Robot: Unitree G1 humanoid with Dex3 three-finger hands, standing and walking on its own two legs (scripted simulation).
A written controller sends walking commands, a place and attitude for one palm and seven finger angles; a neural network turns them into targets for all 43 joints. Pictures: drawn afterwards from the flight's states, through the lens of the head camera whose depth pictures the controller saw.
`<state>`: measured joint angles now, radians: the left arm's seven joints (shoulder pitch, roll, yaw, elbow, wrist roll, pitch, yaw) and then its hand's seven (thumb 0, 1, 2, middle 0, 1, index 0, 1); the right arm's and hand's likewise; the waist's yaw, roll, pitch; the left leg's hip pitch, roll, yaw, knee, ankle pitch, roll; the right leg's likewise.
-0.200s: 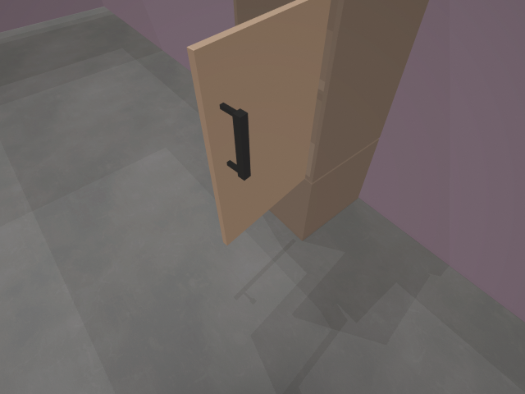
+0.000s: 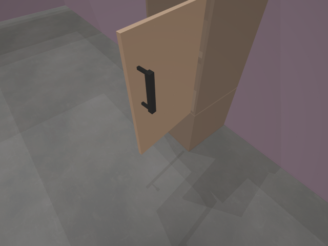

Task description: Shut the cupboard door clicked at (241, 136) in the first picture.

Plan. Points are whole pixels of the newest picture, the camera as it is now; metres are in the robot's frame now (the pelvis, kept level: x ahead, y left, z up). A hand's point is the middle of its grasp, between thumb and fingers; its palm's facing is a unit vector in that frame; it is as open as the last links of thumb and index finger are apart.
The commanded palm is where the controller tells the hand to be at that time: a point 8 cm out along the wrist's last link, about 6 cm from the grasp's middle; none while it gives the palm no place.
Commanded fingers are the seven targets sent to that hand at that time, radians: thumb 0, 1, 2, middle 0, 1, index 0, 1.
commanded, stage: stand and wait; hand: left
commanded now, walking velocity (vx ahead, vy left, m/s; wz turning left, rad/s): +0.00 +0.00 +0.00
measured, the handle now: (146, 90) +0.57 +0.09 +0.04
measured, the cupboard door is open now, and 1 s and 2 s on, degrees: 97 97 97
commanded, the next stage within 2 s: look at it before walking up in 0.08 s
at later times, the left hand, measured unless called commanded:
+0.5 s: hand out of the picture +0.05 +0.21 -0.17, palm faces +0.00 -0.96 -0.27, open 7.4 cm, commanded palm none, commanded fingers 0.00 0.90 0.90 -0.20 -0.30 -0.20 -0.30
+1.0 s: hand out of the picture +0.05 +0.20 -0.18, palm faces -0.06 -0.97 -0.25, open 7.4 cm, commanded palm none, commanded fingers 0.00 0.90 0.90 -0.20 -0.30 -0.20 -0.30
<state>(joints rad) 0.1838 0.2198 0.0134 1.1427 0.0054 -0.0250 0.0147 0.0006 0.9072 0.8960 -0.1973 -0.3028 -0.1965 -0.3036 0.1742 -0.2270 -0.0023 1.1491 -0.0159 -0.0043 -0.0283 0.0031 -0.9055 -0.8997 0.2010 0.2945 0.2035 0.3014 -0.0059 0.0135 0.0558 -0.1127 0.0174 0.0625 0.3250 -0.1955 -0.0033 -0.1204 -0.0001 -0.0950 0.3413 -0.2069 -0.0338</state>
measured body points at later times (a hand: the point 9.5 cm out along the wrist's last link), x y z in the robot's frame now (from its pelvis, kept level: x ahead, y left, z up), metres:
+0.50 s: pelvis +0.01 +0.00 +0.00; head +0.03 -0.01 +0.45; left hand +0.05 +0.26 -0.15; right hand +0.05 -0.26 -0.16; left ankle -0.01 +0.12 -0.75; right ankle -0.01 -0.09 -0.75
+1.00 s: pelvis +0.00 +0.00 -0.01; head +0.03 -0.01 +0.44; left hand +0.05 +0.25 -0.16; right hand +0.03 -0.26 -0.16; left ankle -0.01 +0.12 -0.75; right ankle -0.01 -0.09 -0.75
